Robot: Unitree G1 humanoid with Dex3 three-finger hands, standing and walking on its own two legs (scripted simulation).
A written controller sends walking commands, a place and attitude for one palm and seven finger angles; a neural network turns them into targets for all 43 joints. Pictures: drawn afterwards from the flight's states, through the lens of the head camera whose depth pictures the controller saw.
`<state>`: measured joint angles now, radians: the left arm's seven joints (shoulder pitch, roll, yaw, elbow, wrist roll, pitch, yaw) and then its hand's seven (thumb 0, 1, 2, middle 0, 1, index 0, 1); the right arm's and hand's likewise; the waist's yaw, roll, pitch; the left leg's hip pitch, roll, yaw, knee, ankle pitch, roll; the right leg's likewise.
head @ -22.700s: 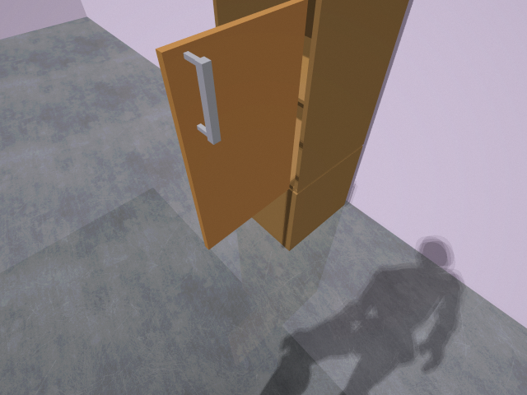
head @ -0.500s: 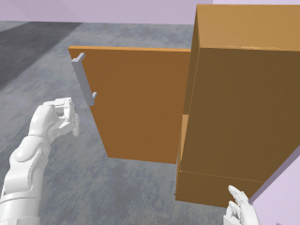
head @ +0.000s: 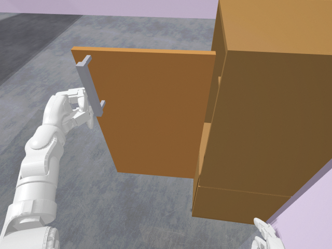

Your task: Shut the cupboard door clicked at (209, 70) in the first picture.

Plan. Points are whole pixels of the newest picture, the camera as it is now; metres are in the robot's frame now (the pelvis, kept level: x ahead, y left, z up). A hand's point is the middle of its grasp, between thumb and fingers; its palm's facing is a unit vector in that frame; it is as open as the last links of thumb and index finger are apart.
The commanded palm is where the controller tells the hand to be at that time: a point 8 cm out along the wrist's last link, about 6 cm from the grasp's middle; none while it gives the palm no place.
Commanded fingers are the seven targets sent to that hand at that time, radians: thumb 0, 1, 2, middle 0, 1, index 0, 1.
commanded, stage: bring the fist close to the handle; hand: left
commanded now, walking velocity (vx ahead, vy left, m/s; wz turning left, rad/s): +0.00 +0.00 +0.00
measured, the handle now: (93, 87) +0.48 +0.22 +0.16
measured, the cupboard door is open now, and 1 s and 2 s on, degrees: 92 89 69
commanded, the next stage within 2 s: push the door shut along its arc in 0.46 s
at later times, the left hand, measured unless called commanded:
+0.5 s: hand (89, 109) +0.39 +0.21 +0.16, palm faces +0.01 -1.00 -0.02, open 3.1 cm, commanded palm +0.36 +0.25 +0.16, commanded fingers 0.00 0.90 0.90 -1.30 -1.50 -1.30 -1.50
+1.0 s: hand (90, 99) +0.42 +0.21 +0.16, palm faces -0.09 -1.00 -0.03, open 3.1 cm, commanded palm +0.42 +0.24 +0.16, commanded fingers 0.00 0.90 0.90 -1.30 -1.50 -1.30 -1.50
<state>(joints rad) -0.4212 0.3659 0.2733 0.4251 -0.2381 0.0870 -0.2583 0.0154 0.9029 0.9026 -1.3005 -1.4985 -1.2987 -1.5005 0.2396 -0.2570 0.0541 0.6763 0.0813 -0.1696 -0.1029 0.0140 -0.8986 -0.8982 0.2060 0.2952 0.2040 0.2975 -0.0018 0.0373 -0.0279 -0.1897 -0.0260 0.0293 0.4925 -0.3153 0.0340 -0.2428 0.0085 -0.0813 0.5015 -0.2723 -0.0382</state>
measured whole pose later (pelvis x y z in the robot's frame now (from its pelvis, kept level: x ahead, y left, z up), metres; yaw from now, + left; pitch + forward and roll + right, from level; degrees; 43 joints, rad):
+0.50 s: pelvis +0.00 +0.01 +0.00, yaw -1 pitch +1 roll +0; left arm -0.46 0.35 0.27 0.49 -0.22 0.05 -0.23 0.02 0.90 0.90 -1.30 -1.50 -1.30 -1.50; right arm 0.28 -0.26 0.04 0.68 0.08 -0.12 -0.09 0.01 -0.90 -0.90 0.21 0.30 0.20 0.30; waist -0.02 0.03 -0.03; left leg -0.17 -0.03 0.04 0.46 -0.30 0.04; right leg -0.22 0.01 -0.07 0.46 -0.25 -0.03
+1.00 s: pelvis -0.01 +0.01 +0.00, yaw +1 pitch +3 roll +0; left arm -0.74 0.47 0.26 0.91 -0.22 -0.09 -0.39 0.01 0.89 0.94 -1.30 -1.50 -1.30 -1.50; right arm 0.31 -0.29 0.04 0.71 0.06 -0.13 -0.10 0.01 -0.90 -0.90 0.21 0.30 0.20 0.30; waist -0.05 0.02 -0.03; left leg -0.27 -0.03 0.02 0.53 -0.31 0.04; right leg -0.31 0.00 -0.09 0.52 -0.26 -0.03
